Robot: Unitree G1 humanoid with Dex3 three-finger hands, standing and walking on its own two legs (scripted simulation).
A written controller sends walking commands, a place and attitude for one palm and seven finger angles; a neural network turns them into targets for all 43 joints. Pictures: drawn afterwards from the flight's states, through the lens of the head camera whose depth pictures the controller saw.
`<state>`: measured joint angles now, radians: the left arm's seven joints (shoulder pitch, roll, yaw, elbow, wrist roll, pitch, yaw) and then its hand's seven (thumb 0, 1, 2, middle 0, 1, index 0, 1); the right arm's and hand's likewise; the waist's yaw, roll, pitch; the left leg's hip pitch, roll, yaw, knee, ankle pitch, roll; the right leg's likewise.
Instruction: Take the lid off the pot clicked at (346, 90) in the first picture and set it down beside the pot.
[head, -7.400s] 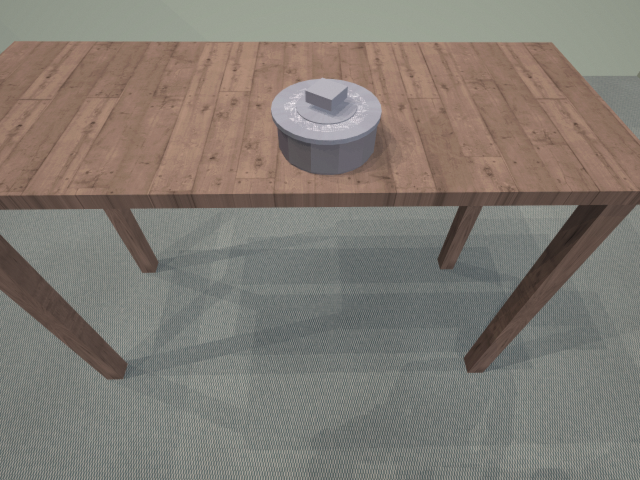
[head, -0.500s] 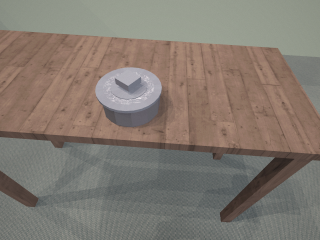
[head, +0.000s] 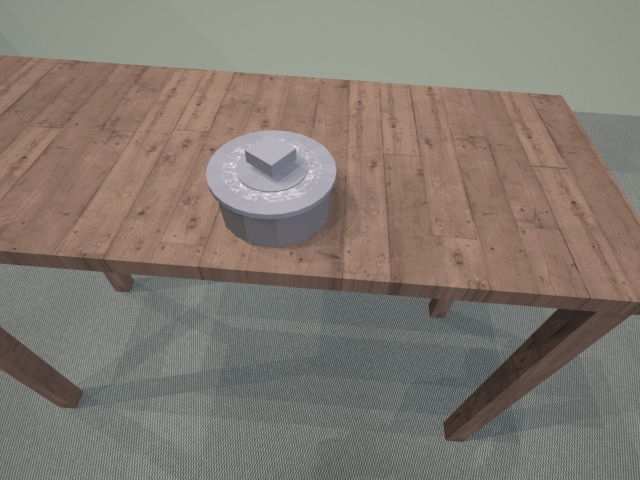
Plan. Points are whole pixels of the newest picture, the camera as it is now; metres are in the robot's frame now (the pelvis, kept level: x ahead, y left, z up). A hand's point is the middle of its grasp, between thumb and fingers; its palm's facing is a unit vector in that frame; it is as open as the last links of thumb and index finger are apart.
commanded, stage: lift the closed hand beside the body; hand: left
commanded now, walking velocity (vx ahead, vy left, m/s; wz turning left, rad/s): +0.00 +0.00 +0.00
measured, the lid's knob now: (271, 155) +0.47 +0.10 +0.16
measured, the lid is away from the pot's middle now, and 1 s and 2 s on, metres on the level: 0.00 0.00 0.00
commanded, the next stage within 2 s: raise the hand higher, near the body in 0.58 s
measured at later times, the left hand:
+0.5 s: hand out of the picture +0.11 +0.21 +0.04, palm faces +0.31 -0.90 -0.30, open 3.3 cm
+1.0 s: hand (70, 434) +0.13 +0.21 +0.14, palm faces +0.33 -0.83 -0.46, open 3.1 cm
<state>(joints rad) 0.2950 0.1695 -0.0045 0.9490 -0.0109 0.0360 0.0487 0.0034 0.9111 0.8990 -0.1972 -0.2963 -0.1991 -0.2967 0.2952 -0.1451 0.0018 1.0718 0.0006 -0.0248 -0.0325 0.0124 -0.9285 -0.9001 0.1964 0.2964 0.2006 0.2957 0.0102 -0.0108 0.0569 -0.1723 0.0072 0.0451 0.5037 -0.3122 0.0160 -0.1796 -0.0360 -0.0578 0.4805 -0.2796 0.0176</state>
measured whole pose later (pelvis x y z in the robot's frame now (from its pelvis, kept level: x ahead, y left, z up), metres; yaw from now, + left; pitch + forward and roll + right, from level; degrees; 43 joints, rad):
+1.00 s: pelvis -0.02 -0.02 +0.00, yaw +0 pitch -5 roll +0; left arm 0.69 0.32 0.26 -0.52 -0.02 -0.14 0.07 0.01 0.89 0.90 -1.30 -1.49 -1.30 -1.49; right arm 0.20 -0.21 -0.02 0.64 0.00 -0.24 -0.07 0.01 -0.90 -0.90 0.20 0.30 0.20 0.30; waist 0.07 0.06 0.02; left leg -0.10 0.03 0.04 0.47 -0.28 0.00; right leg -0.12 -0.01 -0.06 0.46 -0.25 -0.01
